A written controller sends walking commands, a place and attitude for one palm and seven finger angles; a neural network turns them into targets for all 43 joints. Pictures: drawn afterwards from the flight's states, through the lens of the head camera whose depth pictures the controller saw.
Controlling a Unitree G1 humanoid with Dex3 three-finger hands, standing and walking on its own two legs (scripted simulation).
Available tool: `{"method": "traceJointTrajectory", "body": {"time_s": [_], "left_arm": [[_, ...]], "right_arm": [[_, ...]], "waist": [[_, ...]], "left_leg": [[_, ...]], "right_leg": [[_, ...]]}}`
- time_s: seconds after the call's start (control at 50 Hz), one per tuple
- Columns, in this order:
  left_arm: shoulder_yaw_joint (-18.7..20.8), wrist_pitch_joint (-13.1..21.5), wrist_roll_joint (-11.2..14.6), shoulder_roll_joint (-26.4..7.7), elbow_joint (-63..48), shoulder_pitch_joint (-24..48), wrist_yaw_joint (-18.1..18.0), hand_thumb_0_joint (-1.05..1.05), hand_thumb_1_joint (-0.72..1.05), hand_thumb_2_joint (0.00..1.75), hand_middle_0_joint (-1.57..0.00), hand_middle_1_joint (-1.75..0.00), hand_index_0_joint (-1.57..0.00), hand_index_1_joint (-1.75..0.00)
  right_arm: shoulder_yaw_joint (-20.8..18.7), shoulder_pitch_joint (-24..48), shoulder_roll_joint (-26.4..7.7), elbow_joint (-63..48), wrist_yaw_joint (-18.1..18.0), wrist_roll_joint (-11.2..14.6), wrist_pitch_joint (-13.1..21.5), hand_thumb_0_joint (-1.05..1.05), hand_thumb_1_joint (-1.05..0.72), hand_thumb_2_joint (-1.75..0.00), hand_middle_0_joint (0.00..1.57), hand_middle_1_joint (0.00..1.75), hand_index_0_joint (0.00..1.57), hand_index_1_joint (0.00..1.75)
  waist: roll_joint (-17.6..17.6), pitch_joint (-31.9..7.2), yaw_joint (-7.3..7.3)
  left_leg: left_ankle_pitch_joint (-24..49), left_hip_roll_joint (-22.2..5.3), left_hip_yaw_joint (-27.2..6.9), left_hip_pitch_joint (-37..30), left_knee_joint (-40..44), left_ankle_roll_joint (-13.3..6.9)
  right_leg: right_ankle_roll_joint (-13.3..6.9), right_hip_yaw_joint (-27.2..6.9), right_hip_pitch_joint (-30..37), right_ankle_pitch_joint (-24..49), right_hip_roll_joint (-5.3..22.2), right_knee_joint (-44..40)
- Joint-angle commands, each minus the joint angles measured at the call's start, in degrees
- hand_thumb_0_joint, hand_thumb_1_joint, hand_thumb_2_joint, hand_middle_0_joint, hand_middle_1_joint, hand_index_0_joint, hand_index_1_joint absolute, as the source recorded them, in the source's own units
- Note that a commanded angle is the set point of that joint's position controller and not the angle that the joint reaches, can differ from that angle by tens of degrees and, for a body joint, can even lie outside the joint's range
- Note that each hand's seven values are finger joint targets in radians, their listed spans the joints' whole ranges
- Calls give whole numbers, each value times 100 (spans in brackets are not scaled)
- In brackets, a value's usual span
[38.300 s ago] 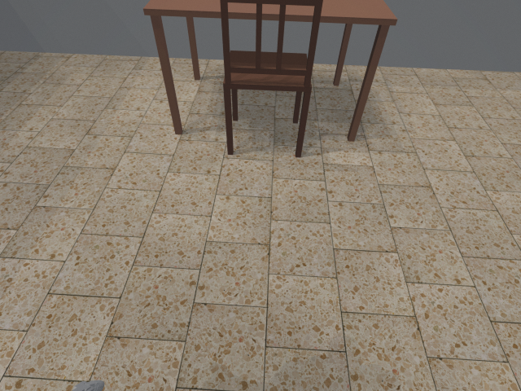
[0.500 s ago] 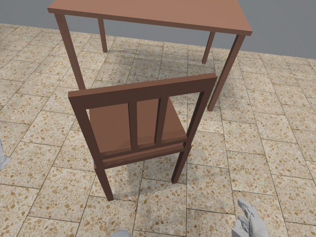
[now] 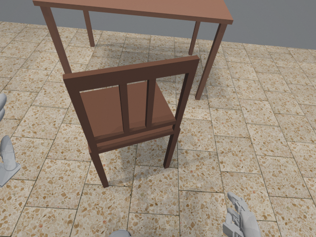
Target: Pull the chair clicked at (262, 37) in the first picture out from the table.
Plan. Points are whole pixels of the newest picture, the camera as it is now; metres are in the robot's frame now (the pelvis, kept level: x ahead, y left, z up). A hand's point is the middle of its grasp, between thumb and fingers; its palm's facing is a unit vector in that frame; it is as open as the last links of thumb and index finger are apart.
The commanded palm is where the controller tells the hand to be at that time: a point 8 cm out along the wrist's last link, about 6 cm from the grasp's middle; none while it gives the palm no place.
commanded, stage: stop stepping back and stand still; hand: left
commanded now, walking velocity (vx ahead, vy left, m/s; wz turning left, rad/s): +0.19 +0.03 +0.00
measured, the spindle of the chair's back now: (124, 110) +0.54 +0.15 -0.08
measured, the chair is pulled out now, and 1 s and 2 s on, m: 0.59 0.59 0.59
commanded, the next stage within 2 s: let the arm hang, fingers relaxed in 0.52 s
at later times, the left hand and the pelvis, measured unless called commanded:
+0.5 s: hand (14, 185) +0.17 +0.24 +0.17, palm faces +0.38 -0.79 -0.49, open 7.4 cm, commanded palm +0.12 +0.29 +0.18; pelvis -0.02 -0.01 +0.01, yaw +1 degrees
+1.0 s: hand out of the picture +0.01 +0.16 -0.17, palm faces +0.09 -0.98 -0.17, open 6.8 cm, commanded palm none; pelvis +0.00 -0.02 +0.00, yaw +3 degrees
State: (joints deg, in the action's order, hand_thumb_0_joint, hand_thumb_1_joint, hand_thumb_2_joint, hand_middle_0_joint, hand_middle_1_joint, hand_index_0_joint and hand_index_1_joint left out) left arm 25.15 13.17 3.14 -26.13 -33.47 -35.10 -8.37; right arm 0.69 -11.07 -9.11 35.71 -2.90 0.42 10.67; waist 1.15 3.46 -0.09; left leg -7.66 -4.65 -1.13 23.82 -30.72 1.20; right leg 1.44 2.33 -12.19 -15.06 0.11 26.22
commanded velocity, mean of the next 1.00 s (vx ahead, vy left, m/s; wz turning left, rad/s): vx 0.03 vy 0.01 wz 0.00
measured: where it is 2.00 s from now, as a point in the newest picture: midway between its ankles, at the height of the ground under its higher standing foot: outside the picture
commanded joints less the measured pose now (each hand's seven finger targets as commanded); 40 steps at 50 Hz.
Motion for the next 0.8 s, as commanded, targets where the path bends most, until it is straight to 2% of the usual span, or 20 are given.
{"method": "traceJointTrajectory", "body": {"time_s": [0.0,0.06,0.1,0.14,0.18,0.22,0.24,0.26,0.32,0.36,0.42,0.5,0.58,0.6,0.62,0.64,0.68,0.7,0.74,0.78], "left_arm": [[888,253,-74,-1117,-1036,320,-206,0,90,90,-20,-30,-20,-30],[791,143,2,-1054,-776,218,-227,0,90,90,-20,-30,-20,-30],[681,110,7,-944,-573,441,-222,0,90,90,-20,-30,-20,-30],[598,148,-33,-888,-385,855,-188,0,90,90,-20,-30,-20,-30],[576,203,-29,-886,-177,816,-131,0,90,90,-20,-30,-20,-30],[542,242,-116,-820,-474,715,-102,0,90,90,-20,-30,-20,-30],[589,244,-178,-847,-476,642,-98,0,90,90,-20,-30,-20,-30],[562,244,-207,-798,-408,565,-84,0,90,90,-20,-30,-20,-30],[579,318,-189,-898,-571,316,-93,0,90,90,-20,-30,-20,-30],[645,335,-163,-946,-703,266,-118,0,90,90,-20,-30,-20,-30],[641,320,-116,-868,-562,282,-154,0,90,90,-20,-30,-20,-30],[536,275,-80,-765,-375,604,-159,0,90,90,-20,-30,-20,-30],[374,203,-99,-689,-199,714,-121,0,90,90,-20,-30,-20,-30],[-1705,-914,-690,453,3896,1203,701,0,90,90,-20,-30,-20,-30],[-1694,-1269,-561,774,4143,970,824,0,90,90,-20,-30,-20,-30],[-1853,-1353,-536,967,4358,999,846,0,90,90,-20,-30,-20,-30],[-1961,-1385,-566,862,4918,1456,824,0,90,90,-20,-30,-20,-30],[-2002,-1385,-550,800,5238,1610,807,0,90,90,-20,-30,-20,-30],[-2063,-1410,-520,705,5901,1832,781,0,90,90,-20,-30,-20,-30],[-2174,-1449,-481,679,6565,1838,773,0,90,90,-20,-30,-20,-30]], "right_arm": [[-379,235,-929,-663,-165,31,200,0,-90,-90,20,30,20,30],[-344,205,-855,-560,-190,-5,59,0,-90,-90,20,30,20,30],[-310,178,-887,-459,-174,-12,-14,0,-90,-90,20,30,20,30],[-322,258,-963,-484,-184,23,18,0,-90,-90,20,30,20,30],[-334,311,-984,-551,-207,87,100,0,-90,-90,20,30,20,30],[-313,398,-986,-676,-217,98,176,0,-90,-90,20,30,20,30],[-302,432,-927,-742,-226,123,210,0,-90,-90,20,30,20,30],[-310,415,-879,-759,-230,114,229,0,-90,-90,20,30,20,30],[-315,301,-856,-679,-185,74,293,0,-90,-90,20,30,20,30],[-346,267,-875,-626,-148,35,312,0,-90,-90,20,30,20,30],[-360,172,-888,-515,-162,18,300,0,-90,-90,20,30,20,30],[-334,269,-906,-447,-206,40,302,0,-90,-90,20,30,20,30],[-322,341,-894,-493,-223,97,265,0,-90,-90,20,30,20,30],[-536,243,-1801,631,286,-69,-22,0,-90,-90,20,30,20,30],[-447,-8,-1216,648,282,-42,-382,0,-90,-90,20,30,20,30],[-352,-57,-1069,589,268,-110,-522,0,-90,-90,20,30,20,30],[-300,-240,-956,538,265,-173,-728,0,-90,-90,20,30,20,30],[-303,-279,-1025,535,269,-199,-814,0,-90,-90,20,30,20,30],[-297,-327,-997,646,268,-207,-931,0,-90,-90,20,30,20,30],[-256,-291,-997,836,259,-202,-966,0,-90,-90,20,30,20,30]], "waist": [[-658,-774,152],[207,-562,205],[371,-533,274],[571,-133,284],[-88,177,225],[-1681,16,152],[-1874,-5,81],[-1766,44,54],[-983,-279,43],[-439,-414,83],[-256,-408,157],[-395,-448,184],[-565,-230,141],[-589,64,320],[-427,-371,92],[-114,-464,30],[990,-329,63],[1099,-396,71],[946,-420,98],[25,-210,57]], "left_leg": [[-2601,25,-181,-508,511,-110],[-1592,378,1,-1400,-1131,-53],[-1420,457,-36,-1367,-1395,-84],[-1493,315,-252,-1109,-765,-185],[-1656,74,-802,-790,533,-319],[-3297,-433,-1678,156,2221,-439],[-3988,-593,-1836,866,2633,-541],[-3862,-526,-1681,1100,2564,-562],[-2587,-97,-962,397,1610,-437],[-2030,118,-678,-209,1006,-328],[-1675,201,-551,-762,564,-255],[-1272,40,-664,-1026,813,-287],[-1715,-46,-716,-863,1151,-335],[-56,-101,-1066,-19,322,-445],[116,-108,-907,-158,485,-429],[-497,-148,-1005,-72,495,-449],[-608,127,-919,-239,182,-431],[-428,218,-871,-366,-3,-408],[-45,304,-782,-620,-90,-362],[-13,176,-997,-573,375,-397]], "right_leg": [[-375,-382,-26,-1417,379,-840],[-797,-1065,-1602,-1783,1065,-1386],[-850,-942,-1692,-1679,1158,-1264],[-728,-771,-1622,-1558,1079,-1046],[-455,-542,-1302,-1380,656,-612],[-141,-100,-164,-1297,42,473],[-96,-35,504,-1042,-89,900],[-101,-12,773,-829,-86,818],[-156,-145,896,-457,137,-359],[-275,-496,375,-647,343,-864],[-398,-831,-340,-974,564,-1172],[-302,-728,-280,-433,442,-977],[-218,-608,-273,-751,332,-1011],[-345,-297,-780,468,428,215],[-272,-301,-461,246,390,123],[-289,-344,-477,-261,433,38],[-477,-530,-611,-366,552,-175],[-581,-628,-632,-333,687,-202],[-681,-602,-613,-82,756,-142],[-581,-463,-589,-163,521,25]]}}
